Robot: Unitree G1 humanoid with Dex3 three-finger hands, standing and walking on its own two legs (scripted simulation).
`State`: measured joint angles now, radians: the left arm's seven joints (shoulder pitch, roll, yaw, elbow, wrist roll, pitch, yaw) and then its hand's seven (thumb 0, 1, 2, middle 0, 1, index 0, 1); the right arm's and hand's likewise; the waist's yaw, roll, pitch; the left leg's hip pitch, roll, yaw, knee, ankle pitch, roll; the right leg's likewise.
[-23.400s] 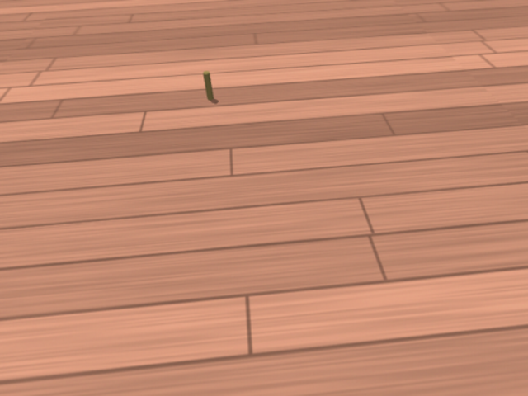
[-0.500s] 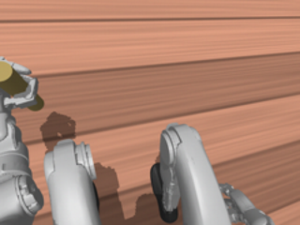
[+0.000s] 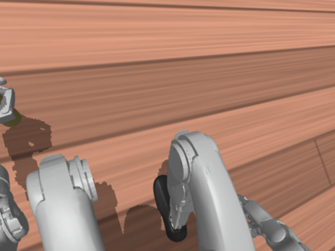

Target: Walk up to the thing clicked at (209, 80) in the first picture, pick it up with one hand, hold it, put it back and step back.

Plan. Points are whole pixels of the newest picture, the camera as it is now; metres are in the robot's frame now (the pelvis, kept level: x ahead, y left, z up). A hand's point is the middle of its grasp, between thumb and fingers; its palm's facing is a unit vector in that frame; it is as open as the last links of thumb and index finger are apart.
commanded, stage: lower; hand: left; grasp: from the side
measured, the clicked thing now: out of the picture +0.44 +0.30 -0.14
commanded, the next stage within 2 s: loosen in 0.80 s
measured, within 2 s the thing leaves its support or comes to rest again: rests again in 0.66 s
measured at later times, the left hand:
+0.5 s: hand (5, 101) +0.45 +0.28 -0.16, palm faces +0.28 -0.96 -0.04, open 5.6 cm
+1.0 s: hand (9, 102) +0.46 +0.28 -0.18, palm faces +0.29 -0.96 -0.03, open 5.6 cm
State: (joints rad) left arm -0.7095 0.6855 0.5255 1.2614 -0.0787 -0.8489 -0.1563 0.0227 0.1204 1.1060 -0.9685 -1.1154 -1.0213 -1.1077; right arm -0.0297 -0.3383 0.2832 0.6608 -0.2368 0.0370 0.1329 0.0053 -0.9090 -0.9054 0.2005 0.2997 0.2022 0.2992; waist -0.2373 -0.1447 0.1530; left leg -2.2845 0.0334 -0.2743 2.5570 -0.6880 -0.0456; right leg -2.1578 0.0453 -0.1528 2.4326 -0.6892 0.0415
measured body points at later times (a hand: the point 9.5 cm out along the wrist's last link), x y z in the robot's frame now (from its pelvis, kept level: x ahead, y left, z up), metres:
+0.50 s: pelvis -0.01 +0.01 -0.01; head +0.24 +0.16 +0.33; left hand +0.43 +0.33 -0.16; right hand +0.13 -0.26 -0.07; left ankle +0.08 +0.14 -0.26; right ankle +0.11 -0.12 -0.26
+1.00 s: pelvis -0.01 +0.01 -0.01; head +0.24 +0.17 +0.32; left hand +0.44 +0.33 -0.17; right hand +0.14 -0.25 -0.06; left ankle +0.08 +0.14 -0.26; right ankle +0.11 -0.12 -0.26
